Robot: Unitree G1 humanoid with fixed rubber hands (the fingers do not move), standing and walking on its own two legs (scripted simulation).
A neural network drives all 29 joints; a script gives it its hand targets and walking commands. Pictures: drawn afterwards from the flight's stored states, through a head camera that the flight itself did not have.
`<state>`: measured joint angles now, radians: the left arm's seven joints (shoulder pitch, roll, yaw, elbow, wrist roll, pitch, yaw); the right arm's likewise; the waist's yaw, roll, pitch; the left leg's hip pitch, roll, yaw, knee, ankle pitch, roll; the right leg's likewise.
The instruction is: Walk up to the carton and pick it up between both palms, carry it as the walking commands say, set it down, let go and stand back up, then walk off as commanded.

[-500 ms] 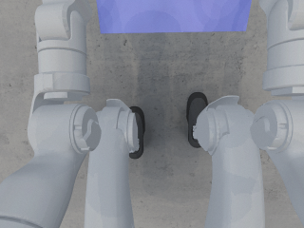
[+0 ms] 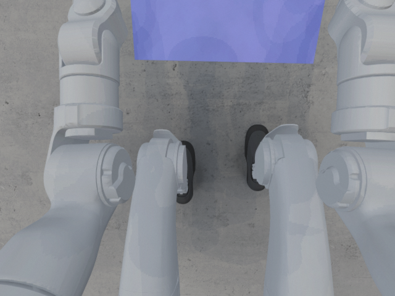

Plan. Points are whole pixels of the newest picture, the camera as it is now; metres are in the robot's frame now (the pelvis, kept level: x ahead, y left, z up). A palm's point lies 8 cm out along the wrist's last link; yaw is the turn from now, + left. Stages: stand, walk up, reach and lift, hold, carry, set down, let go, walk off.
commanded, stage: reach and lift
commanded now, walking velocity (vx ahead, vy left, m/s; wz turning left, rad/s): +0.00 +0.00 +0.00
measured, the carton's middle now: out of the picture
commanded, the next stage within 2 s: none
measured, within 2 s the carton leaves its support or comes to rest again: neither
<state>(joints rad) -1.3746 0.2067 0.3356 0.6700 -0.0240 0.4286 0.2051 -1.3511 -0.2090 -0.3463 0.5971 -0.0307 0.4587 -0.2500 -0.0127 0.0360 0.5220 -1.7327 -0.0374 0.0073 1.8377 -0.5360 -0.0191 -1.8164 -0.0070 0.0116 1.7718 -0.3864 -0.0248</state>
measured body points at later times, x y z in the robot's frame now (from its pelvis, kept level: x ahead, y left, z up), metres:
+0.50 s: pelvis +0.00 -0.01 +0.05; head +0.32 -0.03 +0.36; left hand +0.55 +0.16 -0.03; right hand +0.53 -0.19 -0.04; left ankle +0.13 +0.12 -0.45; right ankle +0.17 -0.11 -0.45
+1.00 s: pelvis +0.07 -0.01 +0.12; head +0.24 -0.04 +0.54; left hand +0.52 +0.16 +0.09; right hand +0.51 -0.20 +0.07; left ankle +0.13 +0.12 -0.45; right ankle +0.17 -0.11 -0.45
